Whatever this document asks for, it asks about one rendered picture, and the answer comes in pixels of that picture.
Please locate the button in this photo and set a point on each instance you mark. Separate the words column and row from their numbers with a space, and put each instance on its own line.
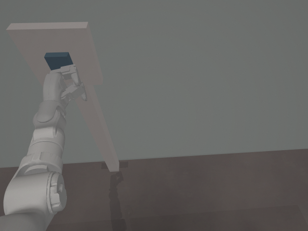
column 56, row 60

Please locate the robot left hand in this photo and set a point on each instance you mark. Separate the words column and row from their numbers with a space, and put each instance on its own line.
column 55, row 89

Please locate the robot left upper arm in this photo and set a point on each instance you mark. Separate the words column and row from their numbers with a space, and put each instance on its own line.
column 32, row 201

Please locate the robot left forearm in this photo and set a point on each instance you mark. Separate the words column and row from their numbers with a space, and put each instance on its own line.
column 47, row 144

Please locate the panel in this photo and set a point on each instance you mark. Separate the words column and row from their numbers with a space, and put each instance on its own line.
column 34, row 40

